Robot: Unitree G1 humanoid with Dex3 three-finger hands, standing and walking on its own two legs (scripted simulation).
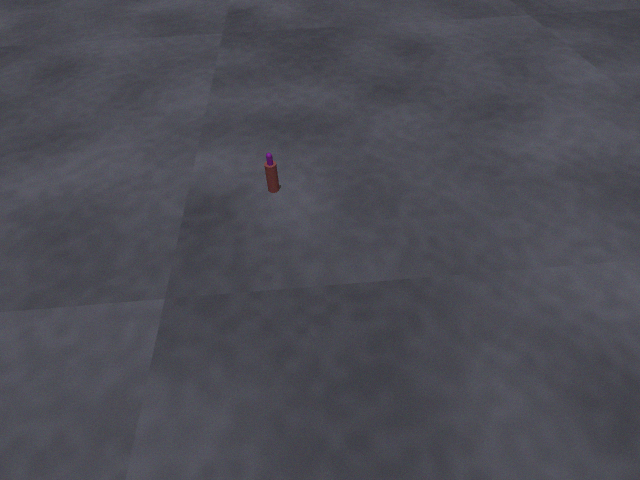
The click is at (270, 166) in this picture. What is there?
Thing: necked bottle
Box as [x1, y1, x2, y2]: [264, 153, 278, 192]
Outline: 267,153 267,160 264,163 268,190 271,192 275,192 278,190 275,162 271,158 271,154
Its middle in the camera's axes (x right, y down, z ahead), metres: -0.21 -0.30 +1.83
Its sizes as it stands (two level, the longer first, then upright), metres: 0.055 0.055 0.215
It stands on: the floor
